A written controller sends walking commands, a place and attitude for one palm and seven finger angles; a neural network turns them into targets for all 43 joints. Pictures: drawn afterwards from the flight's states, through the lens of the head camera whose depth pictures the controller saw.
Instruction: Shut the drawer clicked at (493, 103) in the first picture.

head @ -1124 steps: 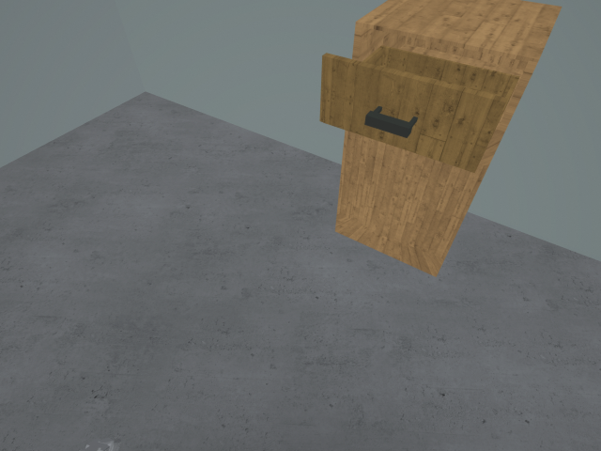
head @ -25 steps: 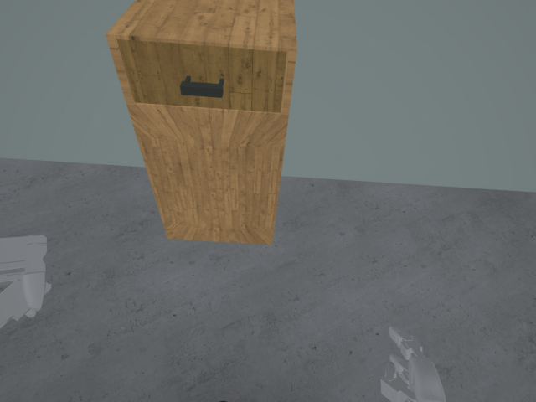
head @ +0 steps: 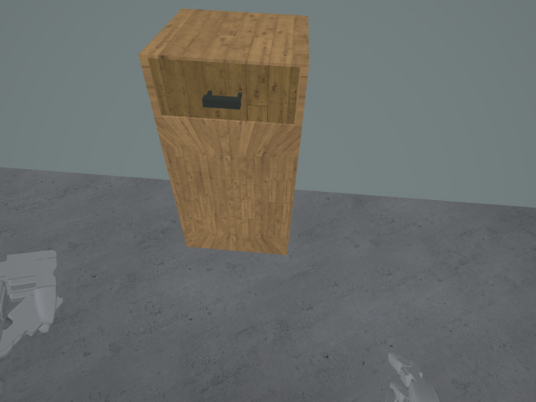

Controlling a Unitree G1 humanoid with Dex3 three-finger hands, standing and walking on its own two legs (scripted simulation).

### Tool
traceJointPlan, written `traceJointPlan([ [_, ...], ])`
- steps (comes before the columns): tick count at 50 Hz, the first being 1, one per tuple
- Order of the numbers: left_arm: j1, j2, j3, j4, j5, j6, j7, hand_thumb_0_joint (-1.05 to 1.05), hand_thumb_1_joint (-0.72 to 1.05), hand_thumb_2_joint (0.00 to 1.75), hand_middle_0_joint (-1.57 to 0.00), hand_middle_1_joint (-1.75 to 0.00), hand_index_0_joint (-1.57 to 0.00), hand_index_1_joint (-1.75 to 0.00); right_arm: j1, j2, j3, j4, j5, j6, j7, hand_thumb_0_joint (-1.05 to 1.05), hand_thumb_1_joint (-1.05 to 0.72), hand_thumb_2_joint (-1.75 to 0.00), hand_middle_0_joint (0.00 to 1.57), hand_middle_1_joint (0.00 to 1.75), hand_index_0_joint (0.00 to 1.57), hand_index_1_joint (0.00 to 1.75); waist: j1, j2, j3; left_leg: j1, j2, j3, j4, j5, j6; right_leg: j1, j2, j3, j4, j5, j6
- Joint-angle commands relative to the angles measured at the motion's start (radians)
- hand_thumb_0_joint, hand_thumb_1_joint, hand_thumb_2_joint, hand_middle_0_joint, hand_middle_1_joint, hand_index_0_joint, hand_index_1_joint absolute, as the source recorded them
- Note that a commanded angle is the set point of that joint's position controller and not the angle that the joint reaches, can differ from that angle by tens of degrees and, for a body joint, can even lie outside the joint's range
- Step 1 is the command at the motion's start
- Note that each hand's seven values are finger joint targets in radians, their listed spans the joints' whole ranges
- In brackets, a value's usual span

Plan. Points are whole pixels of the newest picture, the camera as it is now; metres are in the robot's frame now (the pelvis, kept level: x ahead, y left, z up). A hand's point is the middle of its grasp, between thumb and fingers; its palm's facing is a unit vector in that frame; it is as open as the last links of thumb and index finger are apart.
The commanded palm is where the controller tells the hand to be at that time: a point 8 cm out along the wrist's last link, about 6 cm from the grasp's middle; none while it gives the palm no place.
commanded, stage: stop stepping back and stand still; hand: left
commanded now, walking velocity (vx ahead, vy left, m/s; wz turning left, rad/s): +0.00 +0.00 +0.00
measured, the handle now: (223, 98) +0.90 +0.17 +0.02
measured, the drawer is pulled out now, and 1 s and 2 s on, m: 0.00 0.00 0.00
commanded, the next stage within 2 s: let the arm hang, fingers relaxed in 0.04 s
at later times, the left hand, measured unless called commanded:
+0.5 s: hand out of the picture +0.01 +0.19 -0.18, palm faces +0.06 -0.98 -0.21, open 3.3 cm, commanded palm none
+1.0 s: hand out of the picture +0.03 +0.20 -0.16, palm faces +0.05 -0.96 -0.26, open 7.2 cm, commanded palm none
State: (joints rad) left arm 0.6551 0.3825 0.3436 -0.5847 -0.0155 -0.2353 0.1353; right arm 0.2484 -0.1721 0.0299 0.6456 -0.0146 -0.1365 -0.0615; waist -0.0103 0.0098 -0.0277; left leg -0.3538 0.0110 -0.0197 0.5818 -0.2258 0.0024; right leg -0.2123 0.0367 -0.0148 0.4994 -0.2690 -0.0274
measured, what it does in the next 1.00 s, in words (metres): stands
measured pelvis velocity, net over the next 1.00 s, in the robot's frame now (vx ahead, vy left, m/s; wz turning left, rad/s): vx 0.01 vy -0.01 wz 0.04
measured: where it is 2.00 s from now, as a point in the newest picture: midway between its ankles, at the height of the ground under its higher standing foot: outside the picture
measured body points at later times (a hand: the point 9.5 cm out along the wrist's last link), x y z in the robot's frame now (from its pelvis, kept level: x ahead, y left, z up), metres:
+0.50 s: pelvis -0.01 -0.01 +0.00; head +0.01 +0.01 +0.45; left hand +0.01 +0.24 -0.16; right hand +0.04 -0.27 -0.13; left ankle +0.06 +0.12 -0.73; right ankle +0.00 -0.11 -0.73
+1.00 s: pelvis +0.01 -0.01 +0.01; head +0.02 -0.02 +0.46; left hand +0.03 +0.25 -0.14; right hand +0.04 -0.24 -0.16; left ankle +0.06 +0.12 -0.73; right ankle +0.00 -0.11 -0.73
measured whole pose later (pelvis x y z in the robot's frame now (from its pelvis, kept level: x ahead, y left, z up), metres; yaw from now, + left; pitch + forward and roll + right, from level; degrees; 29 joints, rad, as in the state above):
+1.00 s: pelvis +0.01 -0.01 +0.01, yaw +2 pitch -2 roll +0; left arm 0.19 0.22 0.02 1.13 0.01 0.00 0.01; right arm 0.21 -0.19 -0.01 1.13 -0.02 0.01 -0.01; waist -0.01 0.02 0.05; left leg -0.24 -0.02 -0.04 0.41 -0.14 0.00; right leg -0.14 0.01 -0.04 0.44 -0.26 -0.03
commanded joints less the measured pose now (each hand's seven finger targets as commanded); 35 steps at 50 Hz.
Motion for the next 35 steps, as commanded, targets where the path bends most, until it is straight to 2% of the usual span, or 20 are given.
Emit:
traceJointPlan([
  [1, -0.099, 0.126, 0.11, -0.11, -0.019, -0.041, 0.028, 0.0, 0.9, 0.9, -1.4, -1.6, -1.4, -1.6, -0.126, -0.148, -0.059, -0.15, 0.008, -0.058, -0.031, 0.0, -0.9, -0.9, 0.2, 0.3, 0.2, 0.3, -0.002, 0.023, 0.019, 0.195, 0.069, -0.054, -0.168, 0.058, 0.02, -0.166, -0.108, 0.101, -0.139, -0.053, -0.007],
  [2, -0.079, 0.121, 0.102, -0.078, -0.017, -0.04, 0.024, 0.0, 0.9, 0.9, -1.4, -1.6, -1.4, -1.6, -0.127, -0.162, -0.062, -0.153, 0.014, -0.061, -0.034, 0.0, -0.9, -0.9, 0.2, 0.3, 0.2, 0.3, 0.006, 0.028, 0.019, 0.19, 0.092, -0.075, -0.188, 0.081, 0.032, -0.141, -0.083, 0.094, -0.12, -0.002, 0.009],
  [4, -0.123, 0.128, 0.101, -0.1, -0.009, -0.046, 0.019, 0.0, 0.9, 0.9, -1.4, -1.6, -1.4, -1.6, -0.133, -0.146, -0.046, -0.15, 0.009, -0.059, -0.036, 0.0, -0.9, -0.9, 0.2, 0.3, 0.2, 0.3, 0.002, 0.118, 0.026, 0.126, 0.112, -0.132, -0.291, -0.083, 0.039, -0.104, -0.058, 0.053, -0.085, -0.064, 0.026],
  [6, -0.164, 0.132, 0.094, -0.148, 0.003, -0.053, 0.022, 0.0, 0.9, 0.9, -1.4, -1.6, -1.4, -1.6, -0.144, -0.148, -0.045, -0.159, 0.006, -0.067, -0.04, 0.0, -0.9, -0.9, 0.2, 0.3, 0.2, 0.3, 0.007, 0.113, 0.024, 0.071, 0.127, -0.167, -0.356, -0.184, 0.052, -0.04, -0.046, 0.04, -0.058, -0.047, 0.032],
  [7, -0.234, 0.021, -0.224, 0.697, 0.074, 0.137, -0.119, 0.0, 0.9, 0.9, -1.4, -1.6, -1.4, -1.6, -0.173, -0.377, -0.127, 0.096, 0.004, -0.057, 0.057, 0.0, -0.9, -0.9, 0.2, 0.3, 0.2, 0.3, -0.022, 0.115, 0.075, -0.035, 0.133, -0.207, -0.144, 0.237, 0.079, -0.127, -0.098, 0.028, 0.092, 0.136, 0.016],
  [8, -0.202, 0.007, -0.198, 0.733, 0.052, 0.213, -0.134, 0.0, 0.9, 0.9, -1.36, -1.56, -1.36, -1.56, -0.122, -0.29, -0.117, 0.077, 0.022, 0.017, 0.06, 0.0, -0.9, -0.9, 0.2, 0.3, 0.2, 0.3, 0.005, 0.052, -0.023, 0.011, 0.122, -0.13, -0.118, 0.313, 0.065, -0.062, -0.103, 0.053, 0.07, 0.089, 0.018],
  [9, -0.212, -0.023, -0.22, 0.767, 0.049, 0.222, -0.136, 0.0, 0.9, 0.9, -1.32, -1.51, -1.32, -1.51, -0.11, -0.25, -0.098, 0.069, 0.016, 0.039, 0.059, 0.0, -0.9, -0.9, 0.2, 0.3, 0.2, 0.3, 0.016, -0.037, -0.078, 0.024, 0.122, -0.138, -0.085, 0.242, 0.06, -0.074, -0.099, 0.05, 0.049, 0.02, 0.008],
  [10, -0.244, -0.009, -0.223, 0.809, 0.054, 0.222, -0.136, 0.0, 0.9, 0.9, -1.28, -1.47, -1.28, -1.47, -0.103, -0.241, -0.088, 0.062, 0.011, 0.054, 0.059, 0.0, -0.9, -0.9, 0.2, 0.3, 0.2, 0.3, 0.015, -0.097, -0.076, 0.026, 0.102, -0.145, -0.07, 0.189, 0.059, -0.08, -0.111, 0.06, 0.016, 0.011, -0.008],
  [11, -0.287, 0.012, -0.229, 0.864, 0.06, 0.219, -0.136, 0.0, 0.9, 0.9, -1.24, -1.43, -1.24, -1.43, -0.087, -0.243, -0.087, 0.069, 0.002, 0.064, 0.059, 0.0, -0.9, -0.9, 0.2, 0.3, 0.2, 0.3, 0.007, -0.199, -0.093, 0.05, 0.084, -0.139, -0.045, 0.178, 0.051, -0.071, -0.121, 0.083, -0.005, 0.023, -0.029],
  [12, -0.326, 0.026, -0.235, 0.919, 0.059, 0.219, -0.136, 0.0, 0.9, 0.9, -1.2, -1.38, -1.2, -1.38, -0.09, -0.253, -0.087, 0.078, -0.001, 0.075, 0.059, 0.0, -0.9, -0.9, 0.2, 0.3, 0.2, 0.3, 0.005, -0.237, -0.081, 0.058, 0.059, -0.123, -0.018, 0.145, 0.047, -0.088, -0.151, 0.104, -0.037, 0.013, -0.049],
  [14, -0.409, 0.066, -0.246, 1.043, 0.055, 0.226, -0.132, 0.0, 0.9, 0.9, -1.12, -1.3, -1.12, -1.3, -0.099, -0.255, -0.088, 0.111, -0.009, 0.103, 0.06, 0.0, -0.9, -0.9, 0.2, 0.3, 0.2, 0.3, -0.008, -0.211, -0.018, 0.084, 0.011, -0.08, 0.031, 0.085, 0.034, -0.155, -0.198, 0.141, -0.098, -0.015, -0.087],
  [15, -0.448, 0.071, -0.255, 1.105, 0.052, 0.232, -0.129, 0.0, 0.9, 0.9, -1.08, -1.25, -1.08, -1.25, -0.096, -0.251, -0.086, 0.133, -0.013, 0.116, 0.06, 0.0, -0.9, -0.9, 0.2, 0.3, 0.2, 0.3, -0.014, -0.166, 0.01, 0.099, 0.008, -0.07, 0.034, 0.069, 0.029, -0.18, -0.204, 0.141, -0.112, -0.048, -0.095],
  [17, -0.484, 0.06, -0.276, 1.216, 0.047, 0.241, -0.125, 0.0, 0.9, 0.9, -1.0, -1.17, -1.0, -1.17, -0.088, -0.236, -0.074, 0.166, -0.019, 0.131, 0.06, 0.0, -0.9, -0.9, 0.2, 0.3, 0.2, 0.3, -0.019, 0.013, 0.057, 0.104, 0.036, -0.105, -0.047, 0.075, 0.032, -0.191, -0.165, 0.121, -0.095, -0.12, -0.078],
  [19, -0.451, 0.047, -0.289, 1.328, 0.039, 0.244, -0.125, 0.0, 0.9, 0.9, -0.92, -1.08, -0.92, -1.08, -0.098, -0.238, -0.061, 0.201, -0.02, 0.132, 0.055, 0.0, -0.9, -0.9, 0.2, 0.3, 0.2, 0.3, 0.007, 0.14, 0.065, 0.03, 0.075, -0.184, -0.19, 0.021, 0.048, -0.084, -0.104, 0.089, -0.059, -0.12, -0.041],
  [20, -0.426, 0.047, -0.291, 1.38, 0.036, 0.245, -0.126, 0.0, 0.9, 0.9, -0.88, -1.04, -0.88, -1.04, -0.101, -0.239, -0.06, 0.217, -0.019, 0.133, 0.052, 0.0, -0.9, -0.9, 0.2, 0.3, 0.2, 0.3, 0.02, 0.171, 0.065, 0.0, 0.083, -0.204, -0.236, -0.045, 0.053, -0.036, -0.095, 0.08, -0.06, -0.123, -0.035],
  [22, -0.391, 0.037, -0.294, 1.465, 0.034, 0.241, -0.128, 0.0, 0.9, 0.9, -0.8, -0.95, -0.8, -0.95, -0.09, -0.229, -0.059, 0.249, -0.013, 0.135, 0.047, 0.0, -0.9, -0.9, 0.2, 0.3, 0.2, 0.3, 0.03, 0.123, 0.044, 0.007, 0.074, -0.194, -0.253, -0.098, 0.05, 0.008, -0.103, 0.091, -0.103, -0.112, -0.04],
  [25, -0.371, 0.014, -0.288, 1.549, 0.032, 0.231, -0.128, 0.0, 0.9, 0.9, -0.68, -0.82, -0.68, -0.82, -0.044, -0.201, -0.063, 0.304, -0.013, 0.139, 0.039, 0.0, -0.9, -0.9, 0.2, 0.3, 0.2, 0.3, 0.019, 0.153, 0.002, 0.088, 0.058, -0.146, -0.225, -0.073, 0.037, 0.005, -0.122, 0.105, -0.152, -0.1, -0.055],
  [26, -0.374, 0.019, -0.289, 1.567, 0.031, 0.227, -0.127, 0.0, 0.9, 0.9, -0.64, -0.78, -0.64, -0.78, -0.028, -0.203, -0.067, 0.315, -0.01, 0.139, 0.038, 0.0, -0.9, -0.9, 0.2, 0.3, 0.2, 0.3, 0.016, 0.107, -0.004, 0.117, 0.059, -0.138, -0.205, -0.027, 0.036, 0.002, -0.126, 0.107, -0.167, -0.08, -0.057],
  [28, -0.391, 0.015, -0.298, 1.602, 0.027, 0.224, -0.126, 0.0, 0.9, 0.9, -0.56, -0.69, -0.56, -0.69, 0.003, -0.195, -0.067, 0.349, -0.007, 0.143, 0.037, 0.0, -0.9, -0.9, 0.2, 0.3, 0.2, 0.3, 0.004, 0.029, 0.022, 0.149, 0.058, -0.115, -0.187, 0.014, 0.03, -0.029, -0.14, 0.102, -0.198, -0.086, -0.058],
  [35, -0.387, 0.013, -0.305, 1.683, 0.023, 0.229, -0.118, 0.0, 0.9, 0.9, -0.28, -0.39, -0.28, -0.39, 0.038, -0.184, -0.067, 0.424, -0.006, 0.149, 0.035, 0.0, -0.9, -0.9, 0.2, 0.3, 0.2, 0.3, 0.002, -0.001, 0.093, 0.162, 0.063, -0.108, -0.199, 0.013, 0.031, -0.07, -0.14, 0.091, -0.226, -0.144, -0.059],
])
